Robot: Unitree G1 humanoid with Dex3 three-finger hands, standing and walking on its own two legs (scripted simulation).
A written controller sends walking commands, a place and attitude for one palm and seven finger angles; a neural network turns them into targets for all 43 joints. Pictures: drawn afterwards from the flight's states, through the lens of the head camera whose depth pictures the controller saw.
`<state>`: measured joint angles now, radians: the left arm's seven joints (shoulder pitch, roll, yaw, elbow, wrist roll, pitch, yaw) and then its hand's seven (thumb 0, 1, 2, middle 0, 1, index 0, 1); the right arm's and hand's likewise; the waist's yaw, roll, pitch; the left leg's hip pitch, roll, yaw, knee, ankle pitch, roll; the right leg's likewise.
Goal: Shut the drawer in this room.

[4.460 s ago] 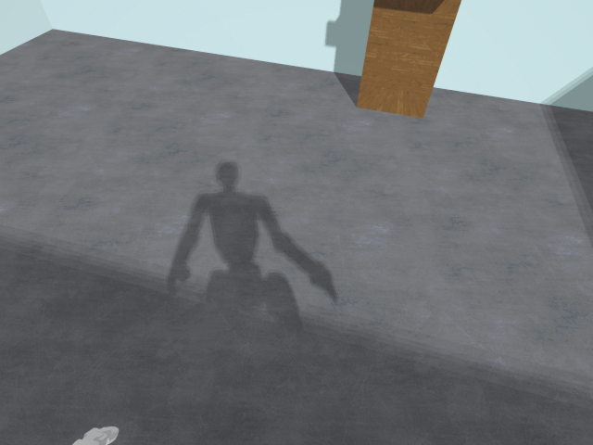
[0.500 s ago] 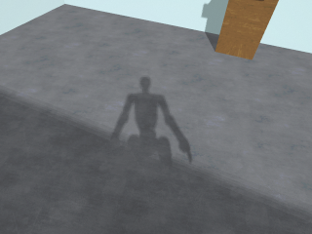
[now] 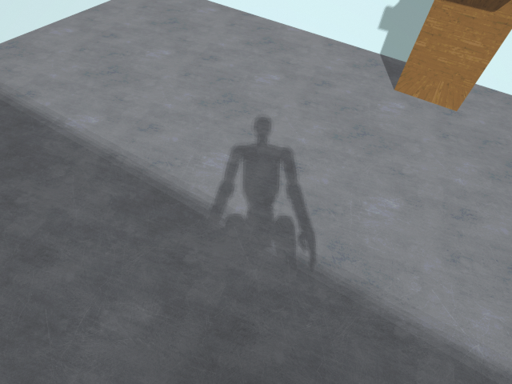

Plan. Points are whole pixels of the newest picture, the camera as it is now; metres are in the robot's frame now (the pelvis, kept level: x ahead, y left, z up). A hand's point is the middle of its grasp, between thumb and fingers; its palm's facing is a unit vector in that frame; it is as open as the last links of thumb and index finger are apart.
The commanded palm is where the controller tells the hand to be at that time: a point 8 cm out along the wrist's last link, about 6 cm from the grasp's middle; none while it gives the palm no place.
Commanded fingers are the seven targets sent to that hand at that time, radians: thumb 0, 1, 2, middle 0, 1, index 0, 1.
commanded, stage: stand and wait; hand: left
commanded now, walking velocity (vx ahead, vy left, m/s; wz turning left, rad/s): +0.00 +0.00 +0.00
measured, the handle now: out of the picture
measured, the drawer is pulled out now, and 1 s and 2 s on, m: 0.20 0.20 0.20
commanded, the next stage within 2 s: turn or walk to find it in 0.16 s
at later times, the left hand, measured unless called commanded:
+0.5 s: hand out of the picture +0.01 +0.13 -0.18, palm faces +0.04 -0.98 -0.18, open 7.4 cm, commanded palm none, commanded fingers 0.00 0.90 0.90 -0.20 -0.30 -0.20 -0.30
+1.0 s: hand out of the picture -0.01 +0.15 -0.18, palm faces +0.10 -0.97 -0.21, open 7.4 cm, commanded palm none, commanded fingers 0.00 0.90 0.90 -0.20 -0.30 -0.20 -0.30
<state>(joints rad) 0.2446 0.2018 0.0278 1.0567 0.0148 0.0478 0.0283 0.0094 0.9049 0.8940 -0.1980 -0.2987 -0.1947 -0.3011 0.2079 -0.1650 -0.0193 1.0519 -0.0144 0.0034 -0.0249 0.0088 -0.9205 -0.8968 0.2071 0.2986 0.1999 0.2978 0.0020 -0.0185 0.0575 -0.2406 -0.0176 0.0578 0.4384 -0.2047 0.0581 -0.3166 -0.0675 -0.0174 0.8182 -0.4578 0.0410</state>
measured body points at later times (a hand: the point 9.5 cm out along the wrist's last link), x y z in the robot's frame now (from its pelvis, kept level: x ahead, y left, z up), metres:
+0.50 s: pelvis +0.00 -0.04 +0.00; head +0.01 -0.04 +0.45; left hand +0.00 +0.18 -0.16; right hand -0.01 -0.27 -0.16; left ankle +0.02 +0.08 -0.74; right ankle -0.02 -0.15 -0.74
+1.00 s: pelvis -0.01 -0.03 +0.00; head +0.01 -0.03 +0.45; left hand -0.02 +0.20 -0.16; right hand +0.03 -0.26 -0.16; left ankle +0.02 +0.08 -0.74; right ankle -0.02 -0.15 -0.74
